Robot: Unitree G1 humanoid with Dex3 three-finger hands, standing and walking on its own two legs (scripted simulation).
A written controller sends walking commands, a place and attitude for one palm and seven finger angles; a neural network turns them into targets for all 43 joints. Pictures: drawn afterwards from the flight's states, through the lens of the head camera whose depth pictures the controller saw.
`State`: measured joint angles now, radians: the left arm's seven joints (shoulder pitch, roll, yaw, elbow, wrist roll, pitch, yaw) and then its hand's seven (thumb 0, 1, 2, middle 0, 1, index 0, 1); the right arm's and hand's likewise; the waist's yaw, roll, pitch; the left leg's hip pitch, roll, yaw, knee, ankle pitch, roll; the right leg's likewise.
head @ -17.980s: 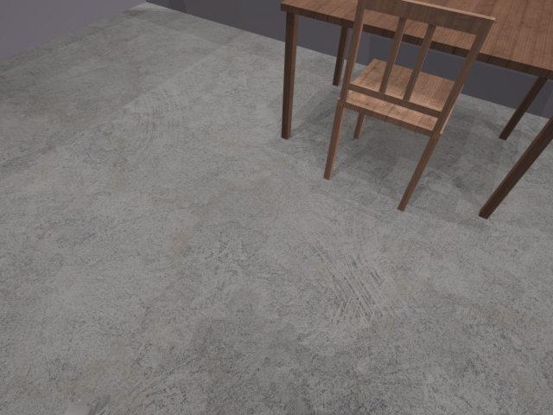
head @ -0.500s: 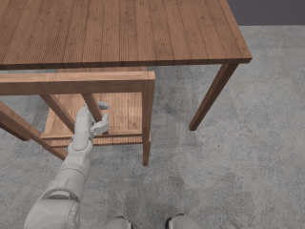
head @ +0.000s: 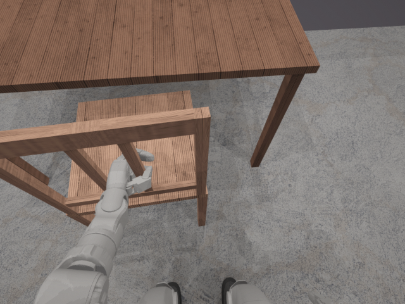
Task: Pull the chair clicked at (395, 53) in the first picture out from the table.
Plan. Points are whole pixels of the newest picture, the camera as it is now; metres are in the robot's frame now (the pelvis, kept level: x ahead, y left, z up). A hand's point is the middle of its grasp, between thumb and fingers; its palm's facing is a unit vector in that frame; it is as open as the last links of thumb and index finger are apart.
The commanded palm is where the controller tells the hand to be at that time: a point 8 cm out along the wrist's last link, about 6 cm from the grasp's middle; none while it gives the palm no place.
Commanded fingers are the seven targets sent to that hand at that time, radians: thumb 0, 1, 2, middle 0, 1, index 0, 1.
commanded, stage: step backward, pulling the chair out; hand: left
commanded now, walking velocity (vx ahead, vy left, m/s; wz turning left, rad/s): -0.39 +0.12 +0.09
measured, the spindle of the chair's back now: (96, 174) +0.39 +0.24 -0.07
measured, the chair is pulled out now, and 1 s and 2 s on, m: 0.13 0.19 0.30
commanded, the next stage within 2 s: none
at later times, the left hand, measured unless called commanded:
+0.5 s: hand (150, 205) +0.31 +0.11 -0.07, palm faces -0.02 -0.99 -0.16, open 5.3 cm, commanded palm +0.32 +0.16 -0.06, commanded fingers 0.00 0.90 0.90 -0.50 -1.45 -0.50 -1.45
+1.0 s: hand (150, 205) +0.31 +0.11 -0.07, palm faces -0.01 -0.99 -0.17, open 5.4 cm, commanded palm +0.32 +0.16 -0.06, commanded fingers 0.00 0.90 0.90 -0.50 -1.45 -0.50 -1.45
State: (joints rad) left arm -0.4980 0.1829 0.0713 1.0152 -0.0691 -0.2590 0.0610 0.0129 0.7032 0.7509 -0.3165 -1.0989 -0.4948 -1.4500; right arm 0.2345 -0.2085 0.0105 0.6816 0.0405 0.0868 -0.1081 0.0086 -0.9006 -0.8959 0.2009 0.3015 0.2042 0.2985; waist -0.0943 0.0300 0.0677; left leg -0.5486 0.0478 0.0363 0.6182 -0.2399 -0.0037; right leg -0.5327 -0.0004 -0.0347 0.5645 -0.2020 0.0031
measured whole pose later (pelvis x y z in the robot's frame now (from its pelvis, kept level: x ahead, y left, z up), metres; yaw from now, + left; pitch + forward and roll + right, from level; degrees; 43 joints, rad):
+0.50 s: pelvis -0.04 +0.00 +0.00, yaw +1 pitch +4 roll +0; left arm -0.50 0.14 0.00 1.08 -0.07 -0.25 0.09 0.02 0.66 0.79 -0.32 -1.12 -0.50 -1.45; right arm 0.21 -0.24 0.01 0.74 0.05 -0.04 -0.13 0.01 -0.90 -0.90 0.20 0.30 0.20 0.30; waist -0.07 0.03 0.11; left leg -0.51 0.03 0.04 0.63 -0.21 0.00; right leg -0.50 -0.02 -0.04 0.60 -0.17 0.00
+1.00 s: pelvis -0.05 -0.01 -0.01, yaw +2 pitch +3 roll +0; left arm -0.53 0.14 0.00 1.08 -0.05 -0.23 0.10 0.03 0.65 0.80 -0.31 -1.16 -0.50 -1.45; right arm 0.18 -0.24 0.02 0.76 0.03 -0.06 -0.13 0.01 -0.90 -0.90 0.20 0.30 0.20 0.30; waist -0.07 0.03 0.13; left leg -0.49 0.00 -0.02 0.75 -0.39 -0.02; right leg -0.49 -0.03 -0.05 0.61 -0.18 -0.01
